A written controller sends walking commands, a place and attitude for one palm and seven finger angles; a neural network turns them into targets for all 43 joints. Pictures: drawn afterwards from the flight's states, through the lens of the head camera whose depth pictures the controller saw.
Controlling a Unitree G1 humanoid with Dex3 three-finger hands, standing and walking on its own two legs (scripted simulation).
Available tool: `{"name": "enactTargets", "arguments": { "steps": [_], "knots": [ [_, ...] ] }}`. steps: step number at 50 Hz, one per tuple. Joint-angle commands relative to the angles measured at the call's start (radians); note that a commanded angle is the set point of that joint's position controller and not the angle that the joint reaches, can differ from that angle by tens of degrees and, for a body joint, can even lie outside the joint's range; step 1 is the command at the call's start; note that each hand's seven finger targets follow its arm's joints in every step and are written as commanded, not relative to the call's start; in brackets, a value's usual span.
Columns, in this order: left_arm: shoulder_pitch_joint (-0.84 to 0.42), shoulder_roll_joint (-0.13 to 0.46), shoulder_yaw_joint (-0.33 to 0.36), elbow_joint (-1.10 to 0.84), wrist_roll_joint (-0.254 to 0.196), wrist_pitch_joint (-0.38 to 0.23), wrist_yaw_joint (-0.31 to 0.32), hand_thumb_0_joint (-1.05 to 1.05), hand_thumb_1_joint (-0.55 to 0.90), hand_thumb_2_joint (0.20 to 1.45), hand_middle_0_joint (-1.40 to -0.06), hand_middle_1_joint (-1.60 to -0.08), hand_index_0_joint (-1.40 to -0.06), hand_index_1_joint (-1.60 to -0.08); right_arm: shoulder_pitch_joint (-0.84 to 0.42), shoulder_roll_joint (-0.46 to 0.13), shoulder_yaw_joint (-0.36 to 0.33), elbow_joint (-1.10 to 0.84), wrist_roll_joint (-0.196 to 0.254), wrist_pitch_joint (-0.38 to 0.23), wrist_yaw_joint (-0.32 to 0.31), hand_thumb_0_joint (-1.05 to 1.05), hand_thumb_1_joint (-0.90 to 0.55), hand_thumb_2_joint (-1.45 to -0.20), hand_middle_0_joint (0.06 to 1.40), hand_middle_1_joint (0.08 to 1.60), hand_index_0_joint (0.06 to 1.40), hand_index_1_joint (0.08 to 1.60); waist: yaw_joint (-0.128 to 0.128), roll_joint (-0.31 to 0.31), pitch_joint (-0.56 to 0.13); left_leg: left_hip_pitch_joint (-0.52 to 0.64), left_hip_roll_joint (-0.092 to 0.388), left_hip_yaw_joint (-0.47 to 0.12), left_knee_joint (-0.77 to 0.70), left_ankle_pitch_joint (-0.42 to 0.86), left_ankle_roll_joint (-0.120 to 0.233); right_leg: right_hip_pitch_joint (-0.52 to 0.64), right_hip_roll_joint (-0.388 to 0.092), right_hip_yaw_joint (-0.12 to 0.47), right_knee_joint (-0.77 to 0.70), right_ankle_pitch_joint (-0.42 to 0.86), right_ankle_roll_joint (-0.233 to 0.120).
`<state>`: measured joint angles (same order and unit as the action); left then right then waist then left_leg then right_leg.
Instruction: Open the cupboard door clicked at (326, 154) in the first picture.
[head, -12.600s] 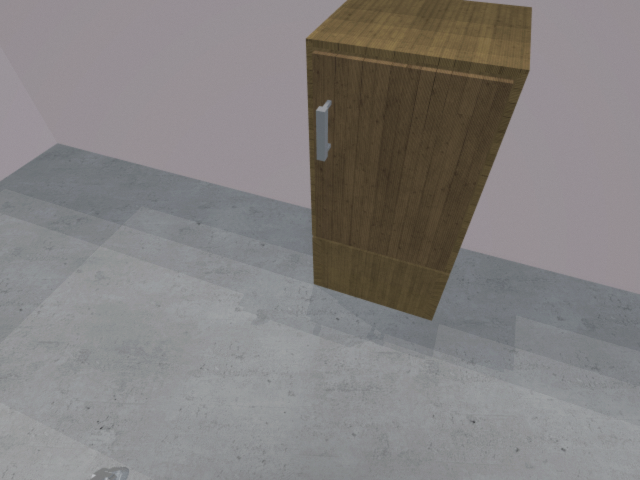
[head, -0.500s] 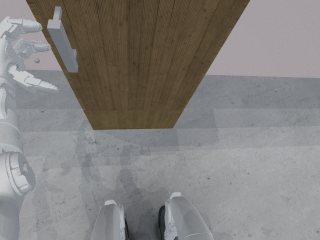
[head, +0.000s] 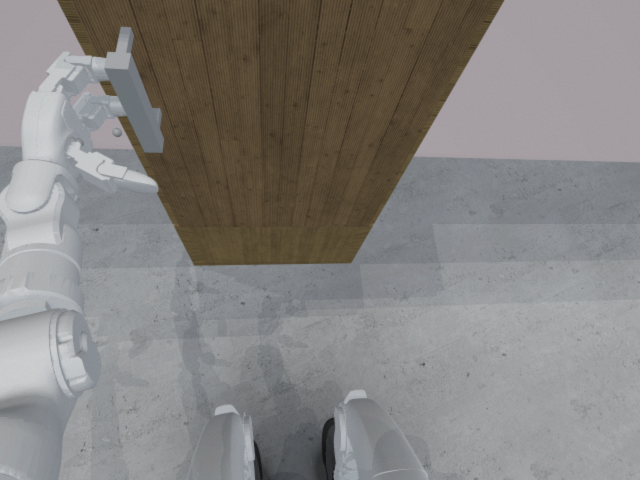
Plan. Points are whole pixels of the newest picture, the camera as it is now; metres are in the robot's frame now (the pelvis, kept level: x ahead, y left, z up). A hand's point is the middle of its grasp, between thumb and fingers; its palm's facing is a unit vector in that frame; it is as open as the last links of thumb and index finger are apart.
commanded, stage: slide the fingers in behind the handle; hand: left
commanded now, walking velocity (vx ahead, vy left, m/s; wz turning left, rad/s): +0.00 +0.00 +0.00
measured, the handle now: (140, 95) +0.56 +0.18 +0.06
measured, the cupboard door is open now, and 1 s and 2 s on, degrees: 0 0 1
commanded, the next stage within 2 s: close the thumb around the handle in 0.94 s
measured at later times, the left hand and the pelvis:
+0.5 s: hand (144, 134) +0.51 +0.17 +0.05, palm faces -0.06 -1.00 -0.03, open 13.9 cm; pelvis +0.00 +0.00 +0.00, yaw +0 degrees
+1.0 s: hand (145, 138) +0.50 +0.17 +0.05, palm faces -0.05 -1.00 -0.02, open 14.0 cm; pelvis +0.00 +0.00 +0.00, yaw +0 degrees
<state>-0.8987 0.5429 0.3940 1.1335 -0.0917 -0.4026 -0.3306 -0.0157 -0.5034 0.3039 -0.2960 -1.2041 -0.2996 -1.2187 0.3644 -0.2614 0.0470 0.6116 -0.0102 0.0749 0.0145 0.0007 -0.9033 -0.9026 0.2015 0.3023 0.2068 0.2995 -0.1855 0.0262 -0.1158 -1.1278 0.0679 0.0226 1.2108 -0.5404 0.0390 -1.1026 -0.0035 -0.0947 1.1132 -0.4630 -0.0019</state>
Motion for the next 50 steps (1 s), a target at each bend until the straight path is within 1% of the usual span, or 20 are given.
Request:
{"name": "enactTargets", "arguments": {
  "steps": [1,3,5,12,15,19,20,22,23,25,27,28,30,31,36,38,42,44,46,50],
  "knots": [
    [-0.444,0.189,-0.005,-0.193,-0.015,-0.081,0.018,0.0,-0.5,0.3,-0.3,-1.2,-0.3,-1.2,0.186,-0.194,-0.072,-0.033,-0.006,-0.008,-0.01,0.0,-0.9,-0.9,0.2,0.3,0.2,0.3,-0.032,0.158,-0.496,0.469,-0.025,-0.109,-0.133,0.48,-0.018,0.151,0.055,0.036,-0.108,0.281,-0.023],
    [-0.447,0.193,0.006,-0.176,-0.02,-0.077,0.026,0.0,-0.5,0.3,-0.3,-1.2,-0.3,-1.2,0.18,-0.194,-0.07,-0.04,-0.005,-0.009,-0.01,0.0,-0.9,-0.9,0.2,0.3,0.2,0.3,-0.031,0.126,-0.485,0.412,-0.033,-0.099,-0.133,0.427,-0.012,0.184,0.053,0.044,-0.11,0.268,-0.02],
    [-0.444,0.22,0.023,-0.187,-0.013,-0.088,0.032,0.0,-0.5,0.3,-0.3,-1.2,-0.3,-1.2,0.182,-0.193,-0.069,-0.045,-0.007,-0.012,-0.011,0.0,-0.9,-0.9,0.2,0.3,0.2,0.3,-0.023,0.146,-0.503,0.405,-0.036,-0.091,-0.127,0.429,-0.009,0.196,0.052,0.049,-0.101,0.28,-0.023],
    [-0.46,0.129,-0.045,-0.213,-0.017,-0.095,0.026,0.0,-0.5,0.3,-0.3,-1.2,-0.3,-1.2,0.179,-0.188,-0.076,-0.039,-0.007,-0.011,-0.004,0.0,-0.9,-0.9,0.2,0.3,0.2,0.3,-0.032,0.174,-0.544,0.467,-0.034,-0.102,-0.125,0.471,-0.016,0.171,0.051,0.043,-0.099,0.294,-0.023],
    [-0.43,0.168,0.003,-0.183,-0.029,-0.085,0.037,0.0,-0.5,0.3,-0.3,-1.2,-0.3,-1.2,0.181,-0.19,-0.073,-0.041,-0.006,-0.011,-0.007,0.0,-0.9,-0.9,0.2,0.3,0.2,0.3,-0.023,0.122,-0.52,0.411,-0.039,-0.091,-0.123,0.449,-0.009,0.212,0.053,0.047,-0.1,0.305,-0.023],
    [-0.448,0.179,0.006,-0.218,-0.009,-0.099,0.064,0.0,-0.5,0.3,-0.3,-1.2,-0.3,-1.2,0.175,-0.184,-0.074,-0.045,-0.009,-0.013,-0.004,0.0,-0.9,-0.9,0.2,0.3,0.2,0.3,-0.018,0.132,-0.532,0.404,-0.039,-0.087,-0.126,0.438,-0.01,0.227,0.05,0.053,-0.1,0.305,-0.02],
    [-0.443,0.159,-0.012,-0.226,-0.006,-0.107,0.065,0.0,-0.5,0.3,-0.3,-1.2,-0.3,-1.2,0.177,-0.181,-0.073,-0.049,-0.01,-0.014,-0.003,0.0,-0.9,-0.9,0.2,0.3,0.2,0.3,-0.017,0.164,-0.541,0.427,-0.041,-0.089,-0.123,0.459,-0.012,0.212,0.051,0.05,-0.092,0.311,-0.024],
    [-0.46,0.125,-0.042,-0.223,0.0,-0.109,0.071,0.0,-0.5,0.3,-0.3,-1.2,-0.3,-1.2,0.176,-0.181,-0.075,-0.042,-0.01,-0.012,0.0,0.0,-0.9,-0.9,0.2,0.3,0.2,0.3,-0.029,0.16,-0.529,0.449,-0.035,-0.097,-0.128,0.463,-0.017,0.186,0.05,0.045,-0.096,0.302,-0.022],
    [-0.469,0.074,-0.078,-0.233,-0.005,-0.109,0.07,0.0,-0.5,0.3,-0.3,-1.2,-0.3,-1.2,0.172,-0.176,-0.078,-0.04,-0.01,-0.013,0.003,0.0,-0.9,-0.9,0.2,0.3,0.2,0.3,-0.037,0.169,-0.532,0.461,-0.037,-0.096,-0.127,0.462,-0.017,0.18,0.051,0.045,-0.101,0.301,-0.021],
    [-0.434,0.114,-0.029,-0.23,-0.019,-0.11,0.078,0.0,-0.5,0.3,-0.3,-1.2,-0.3,-1.2,0.181,-0.184,-0.079,-0.043,-0.012,-0.013,0.002,0.0,-0.9,-0.9,0.2,0.3,0.2,0.3,-0.018,0.157,-0.553,0.47,-0.037,-0.1,-0.129,0.489,-0.018,0.197,0.053,0.04,-0.093,0.314,-0.026],
    [-0.442,0.075,-0.056,-0.224,-0.017,-0.105,0.085,0.0,-0.5,0.3,-0.3,-1.2,-0.3,-1.2,0.173,-0.177,-0.08,-0.041,-0.011,-0.012,0.004,0.0,-0.9,-0.9,0.2,0.3,0.2,0.3,-0.027,0.147,-0.538,0.462,-0.037,-0.095,-0.131,0.483,-0.019,0.195,0.051,0.042,-0.1,0.318,-0.02],
    [-0.428,0.089,-0.042,-0.2,-0.012,-0.101,0.092,0.0,-0.5,0.3,-0.3,-1.2,-0.3,-1.2,0.176,-0.179,-0.08,-0.038,-0.01,-0.011,0.005,0.0,-0.9,-0.9,0.2,0.3,0.2,0.3,-0.024,0.118,-0.515,0.434,-0.038,-0.091,-0.133,0.454,-0.017,0.205,0.052,0.043,-0.104,0.307,-0.02],
    [-0.415,0.15,0.003,-0.189,-0.001,-0.105,0.107,0.0,-0.5,0.3,-0.3,-1.2,-0.3,-1.2,0.181,-0.184,-0.076,-0.046,-0.013,-0.009,0.003,0.0,-0.9,-0.9,0.2,0.3,0.2,0.3,-0.008,0.129,-0.512,0.409,-0.042,-0.088,-0.134,0.452,-0.015,0.222,0.052,0.047,-0.095,0.312,-0.024],
    [-0.444,0.141,-0.008,-0.207,0.003,-0.109,0.111,0.0,-0.5,0.3,-0.3,-1.2,-0.3,-1.2,0.177,-0.18,-0.075,-0.046,-0.013,-0.009,0.004,0.0,-0.9,-0.9,0.2,0.3,0.2,0.3,-0.022,0.125,-0.52,0.412,-0.041,-0.086,-0.132,0.454,-0.013,0.222,0.05,0.049,-0.096,0.319,-0.019],
    [-0.389,0.163,0.019,-0.22,-0.001,-0.129,0.1,0.0,-0.5,0.3,-0.3,-1.2,-0.3,-1.2,0.17,-0.177,-0.075,-0.061,-0.011,-0.009,0.005,0.0,-0.9,-0.9,0.2,0.3,0.2,0.3,0.004,0.113,-0.55,0.396,-0.046,-0.073,-0.133,0.456,-0.013,0.281,0.05,0.06,-0.096,0.35,-0.02],
    [-0.393,0.13,-0.011,-0.189,-0.007,-0.123,0.089,0.0,-0.5,0.3,-0.3,-1.2,-0.3,-1.2,0.163,-0.174,-0.073,-0.058,-0.008,-0.009,0.005,0.0,-0.9,-0.9,0.2,0.3,0.2,0.3,-0.011,0.091,-0.5,0.362,-0.047,-0.071,-0.138,0.406,-0.011,0.273,0.051,0.059,-0.105,0.32,-0.018],
    [-0.396,0.129,-0.009,-0.206,-0.018,-0.124,0.079,0.0,-0.5,0.3,-0.3,-1.2,-0.3,-1.2,0.164,-0.181,-0.078,-0.055,-0.006,-0.011,0.0,0.0,-0.9,-0.9,0.2,0.3,0.2,0.3,-0.008,0.112,-0.528,0.393,-0.046,-0.072,-0.137,0.411,-0.012,0.255,0.05,0.061,-0.108,0.309,-0.019],
    [-0.395,0.127,-0.012,-0.184,-0.019,-0.118,0.075,0.0,-0.5,0.3,-0.3,-1.2,-0.3,-1.2,0.164,-0.179,-0.076,-0.051,-0.005,-0.012,-0.002,0.0,-0.9,-0.9,0.2,0.3,0.2,0.3,-0.014,0.085,-0.495,0.359,-0.047,-0.071,-0.138,0.39,-0.01,0.262,0.049,0.061,-0.111,0.301,-0.017],
    [-0.413,0.152,0.003,-0.195,-0.018,-0.124,0.075,0.0,-0.5,0.3,-0.3,-1.2,-0.3,-1.2,0.168,-0.183,-0.076,-0.049,-0.006,-0.014,-0.004,0.0,-0.9,-0.9,0.2,0.3,0.2,0.3,-0.012,0.1,-0.504,0.373,-0.045,-0.074,-0.137,0.393,-0.01,0.253,0.05,0.061,-0.108,0.299,-0.018],
    [-0.442,0.131,-0.019,-0.192,-0.018,-0.127,0.072,0.0,-0.5,0.3,-0.3,-1.2,-0.3,-1.2,0.169,-0.182,-0.075,-0.044,-0.007,-0.019,-0.005,0.0,-0.9,-0.9,0.2,0.3,0.2,0.3,-0.025,0.113,-0.494,0.385,-0.045,-0.081,-0.133,0.391,-0.009,0.224,0.051,0.057,-0.105,0.284,-0.021]
  ]
}}
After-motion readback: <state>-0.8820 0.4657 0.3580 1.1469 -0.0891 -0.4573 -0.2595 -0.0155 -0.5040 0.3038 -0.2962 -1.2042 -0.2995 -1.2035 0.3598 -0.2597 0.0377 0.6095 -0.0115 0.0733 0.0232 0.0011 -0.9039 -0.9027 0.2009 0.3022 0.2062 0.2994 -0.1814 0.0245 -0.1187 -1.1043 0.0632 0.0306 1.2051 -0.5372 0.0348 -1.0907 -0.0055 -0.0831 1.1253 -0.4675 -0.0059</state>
